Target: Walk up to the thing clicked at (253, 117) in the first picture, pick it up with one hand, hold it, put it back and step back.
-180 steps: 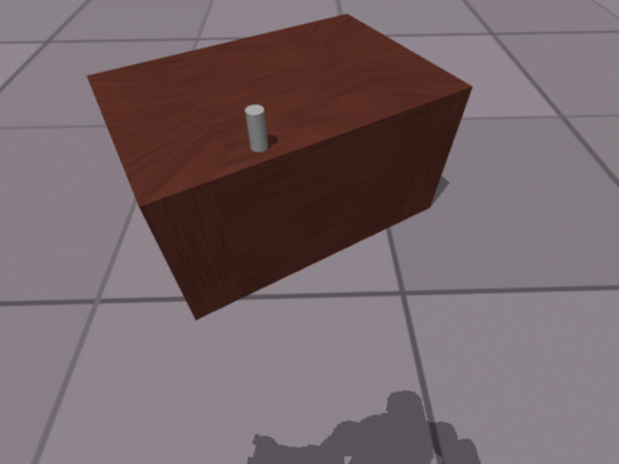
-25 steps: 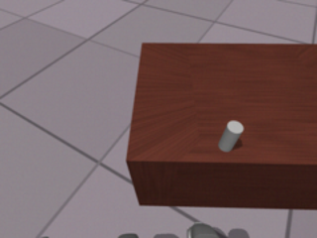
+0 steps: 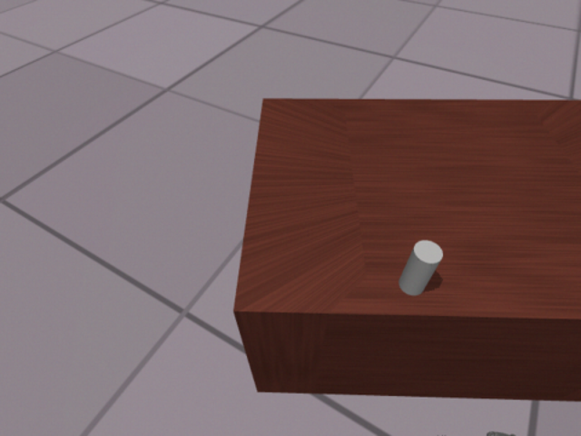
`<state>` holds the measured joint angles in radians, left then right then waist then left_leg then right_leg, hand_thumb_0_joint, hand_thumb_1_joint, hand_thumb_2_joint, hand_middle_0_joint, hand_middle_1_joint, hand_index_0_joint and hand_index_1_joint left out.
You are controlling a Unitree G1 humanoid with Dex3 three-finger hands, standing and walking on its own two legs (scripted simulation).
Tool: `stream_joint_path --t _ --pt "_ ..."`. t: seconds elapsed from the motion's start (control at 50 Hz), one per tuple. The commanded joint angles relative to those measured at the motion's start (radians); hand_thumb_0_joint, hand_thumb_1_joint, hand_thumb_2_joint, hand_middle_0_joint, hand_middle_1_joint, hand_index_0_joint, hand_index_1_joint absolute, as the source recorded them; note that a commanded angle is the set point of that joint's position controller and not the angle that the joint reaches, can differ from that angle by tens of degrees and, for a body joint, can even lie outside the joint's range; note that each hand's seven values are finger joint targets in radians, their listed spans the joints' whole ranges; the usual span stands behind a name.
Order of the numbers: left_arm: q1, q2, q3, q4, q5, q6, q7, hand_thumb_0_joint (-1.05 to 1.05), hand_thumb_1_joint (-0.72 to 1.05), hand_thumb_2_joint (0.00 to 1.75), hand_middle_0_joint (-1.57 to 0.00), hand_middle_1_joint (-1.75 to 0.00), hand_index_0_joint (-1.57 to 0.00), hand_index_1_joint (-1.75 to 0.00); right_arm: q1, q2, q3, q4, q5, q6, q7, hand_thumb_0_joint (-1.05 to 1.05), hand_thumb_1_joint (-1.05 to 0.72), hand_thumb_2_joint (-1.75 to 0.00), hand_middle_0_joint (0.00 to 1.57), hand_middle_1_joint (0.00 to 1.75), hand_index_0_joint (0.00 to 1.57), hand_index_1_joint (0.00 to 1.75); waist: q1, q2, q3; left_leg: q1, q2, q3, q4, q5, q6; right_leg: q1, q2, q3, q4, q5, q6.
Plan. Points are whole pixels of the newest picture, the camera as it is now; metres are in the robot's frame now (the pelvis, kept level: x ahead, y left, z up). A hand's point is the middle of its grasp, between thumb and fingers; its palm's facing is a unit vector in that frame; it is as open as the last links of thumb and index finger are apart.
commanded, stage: walk up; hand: right
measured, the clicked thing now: (419, 269) +0.42 -0.22 -0.11
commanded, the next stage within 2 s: stand in 0.84 s
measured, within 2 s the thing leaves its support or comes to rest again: neither
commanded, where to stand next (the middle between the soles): +0.06 +0.00 m, yaw -2 degrees
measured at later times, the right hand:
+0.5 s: hand out of the picture +0.09 -0.26 -0.14, palm faces +0.03 +0.94 -0.34, open 7.4 cm
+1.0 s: hand out of the picture +0.09 -0.26 -0.14, palm faces +0.03 +0.94 -0.33, open 7.4 cm
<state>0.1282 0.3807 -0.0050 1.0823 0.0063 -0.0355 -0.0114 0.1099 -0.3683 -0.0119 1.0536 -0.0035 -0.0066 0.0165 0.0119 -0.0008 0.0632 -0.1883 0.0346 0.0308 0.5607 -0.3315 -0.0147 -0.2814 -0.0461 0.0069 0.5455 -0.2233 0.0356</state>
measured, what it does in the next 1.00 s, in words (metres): stands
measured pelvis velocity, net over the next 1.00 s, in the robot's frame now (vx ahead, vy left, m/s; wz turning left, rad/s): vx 0.02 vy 0.00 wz -0.02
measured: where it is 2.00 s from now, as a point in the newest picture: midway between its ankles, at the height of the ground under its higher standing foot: outside the picture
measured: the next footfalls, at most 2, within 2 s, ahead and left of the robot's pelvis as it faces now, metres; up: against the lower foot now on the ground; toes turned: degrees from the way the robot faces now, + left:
none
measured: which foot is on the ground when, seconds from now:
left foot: down 0.00-1.00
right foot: down 0.00-1.00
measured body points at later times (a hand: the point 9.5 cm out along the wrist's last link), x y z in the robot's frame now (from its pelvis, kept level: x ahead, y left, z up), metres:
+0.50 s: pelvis +0.01 +0.00 +0.01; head +0.02 +0.00 +0.46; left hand +0.12 +0.30 -0.12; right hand +0.09 -0.31 -0.12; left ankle -0.02 +0.13 -0.73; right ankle +0.04 -0.15 -0.73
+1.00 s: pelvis +0.02 +0.00 +0.01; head +0.03 +0.00 +0.46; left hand +0.11 +0.30 -0.12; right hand +0.08 -0.31 -0.12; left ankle -0.02 +0.13 -0.73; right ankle +0.04 -0.15 -0.73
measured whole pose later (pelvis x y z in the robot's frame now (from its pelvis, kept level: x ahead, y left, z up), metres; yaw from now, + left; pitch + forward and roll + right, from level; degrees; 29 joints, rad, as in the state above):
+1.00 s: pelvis +0.02 +0.00 +0.01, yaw -1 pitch -3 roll +0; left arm 0.06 0.35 0.00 1.14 0.01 -0.01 0.00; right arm 0.09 -0.35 -0.02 1.13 0.00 0.00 0.01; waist -0.02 0.00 0.08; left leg -0.05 0.03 0.05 0.34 -0.24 -0.02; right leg -0.17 -0.04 0.02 0.37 -0.15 0.04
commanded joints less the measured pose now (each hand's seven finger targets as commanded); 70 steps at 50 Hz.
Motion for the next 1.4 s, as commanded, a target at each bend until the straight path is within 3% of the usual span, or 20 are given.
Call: stream_joint_path --t 0.0,0.1,0.22,0.36,0.42,0.58,0.8,0.82,0.92,1.16,1.26,1.38 --pt "-0.058 0.216 0.043 -0.05 -0.007 -0.018 0.019 0.0 0.9 0.9 -0.2 -0.3 -0.2 -0.3 -0.052 -0.219 -0.049 -0.036 -0.002 -0.019 -0.016 0.0 -0.9 -0.9 0.2 0.3 0.2 0.3 -0.005 0.007 -0.084 -0.012 0.08 -0.091 -0.182 0.081 0.058 0.077 -0.08 0.095 -0.115 0.143 -0.08" --pt "-0.076 0.209 0.044 -0.031 -0.004 -0.018 0.021 0.0 0.9 0.9 -0.2 -0.3 -0.2 -0.3 -0.055 -0.209 -0.048 -0.018 0.0 -0.019 -0.017 0.0 -0.9 -0.9 0.2 0.3 0.2 0.3 -0.008 -0.028 -0.137 0.046 0.081 -0.061 -0.182 0.232 0.052 0.136 -0.09 0.083 -0.113 0.292 -0.068" --pt "-0.107 0.196 0.042 -0.016 -0.005 -0.011 0.022 0.0 0.9 0.9 -0.2 -0.3 -0.2 -0.3 -0.065 -0.207 -0.051 0.008 -0.002 -0.013 -0.016 0.0 -0.9 -0.9 0.2 0.3 0.2 0.3 -0.01 -0.022 -0.105 0.068 0.081 -0.056 -0.223 0.204 0.044 0.123 -0.089 0.087 -0.159 0.228 -0.063" --pt "-0.11 0.193 0.048 -0.007 0.001 -0.009 0.024 0.0 0.9 0.9 -0.2 -0.3 -0.2 -0.3 -0.07 -0.207 -0.051 0.02 -0.004 -0.013 -0.017 0.0 -0.9 -0.9 0.2 0.3 0.2 0.3 -0.011 -0.01 -0.132 0.092 0.087 -0.039 -0.238 0.248 0.041 0.17 -0.09 0.074 -0.166 0.29 -0.059" --pt "-0.117 0.186 0.048 -0.002 -0.001 -0.005 0.024 0.0 0.9 0.9 -0.2 -0.3 -0.2 -0.3 -0.073 -0.204 -0.051 0.025 -0.004 -0.014 -0.017 0.0 -0.9 -0.9 0.2 0.3 0.2 0.3 -0.007 -0.002 -0.112 0.093 0.092 -0.043 -0.26 0.246 0.039 0.162 -0.081 0.07 -0.169 0.268 -0.054" --pt "-0.115 0.181 0.05 0.001 0.005 -0.001 0.023 0.0 0.9 0.9 -0.2 -0.3 -0.2 -0.3 -0.076 -0.203 -0.055 0.024 -0.008 -0.013 -0.017 0.0 -0.9 -0.9 0.2 0.3 0.2 0.3 -0.009 0.013 -0.086 0.076 0.094 -0.038 -0.288 0.161 0.043 0.159 -0.069 0.065 -0.18 0.206 -0.053" --pt "-0.118 0.178 0.051 -0.007 0.007 0.0 0.024 0.0 0.9 0.9 -0.2 -0.3 -0.2 -0.3 -0.055 -0.2 -0.057 0.018 -0.008 -0.01 -0.018 0.0 -0.9 -0.9 0.2 0.3 0.2 0.3 -0.015 -0.003 -0.093 0.086 0.09 -0.027 -0.278 0.191 0.043 0.165 -0.069 0.07 -0.178 0.252 -0.05" --pt "-0.112 0.18 0.047 -0.003 0.0 0.003 0.023 0.0 0.9 0.9 -0.2 -0.3 -0.2 -0.3 -0.078 -0.19 -0.048 0.009 -0.004 -0.015 -0.02 0.0 -0.9 -0.9 0.2 0.3 0.2 0.3 -0.018 -0.021 -0.088 0.094 0.107 -0.066 -0.286 0.301 0.031 0.158 -0.078 0.082 -0.184 0.315 -0.051" --pt "-0.1 0.172 0.047 -0.003 -0.003 0.006 0.023 0.0 0.9 0.9 -0.2 -0.3 -0.2 -0.3 -0.055 -0.201 -0.049 0.021 -0.002 -0.019 -0.024 0.0 -0.9 -0.9 0.2 0.3 0.2 0.3 -0.025 0.002 -0.129 0.132 0.11 -0.054 -0.272 0.395 0.023 0.201 -0.083 0.073 -0.185 0.383 -0.051" --pt "-0.097 0.188 0.045 0.0 0.001 0.006 0.018 0.0 0.9 0.9 -0.2 -0.3 -0.2 -0.3 -0.064 -0.19 -0.043 0.028 -0.007 -0.015 -0.018 0.0 -0.9 -0.9 0.2 0.3 0.2 0.3 -0.019 -0.005 -0.071 0.096 0.102 -0.062 -0.316 0.173 0.022 0.155 -0.083 0.085 -0.258 0.176 -0.046" --pt "-0.087 0.19 0.045 0.0 0.004 0.0 0.019 0.0 0.9 0.9 -0.2 -0.3 -0.2 -0.3 -0.063 -0.189 -0.044 0.022 -0.007 -0.016 -0.016 0.0 -0.9 -0.9 0.2 0.3 0.2 0.3 -0.021 -0.005 -0.1 0.114 0.107 -0.067 -0.307 0.199 0.026 0.166 -0.09 0.083 -0.251 0.226 -0.046" --pt "-0.086 0.19 0.044 -0.002 0.002 0.001 0.017 0.0 0.9 0.9 -0.2 -0.3 -0.2 -0.3 -0.057 -0.191 -0.044 0.025 -0.008 -0.015 -0.014 0.0 -0.9 -0.9 0.2 0.3 0.2 0.3 -0.017 0.004 -0.073 0.076 0.105 -0.071 -0.315 0.146 0.027 0.165 -0.087 0.085 -0.266 0.152 -0.046"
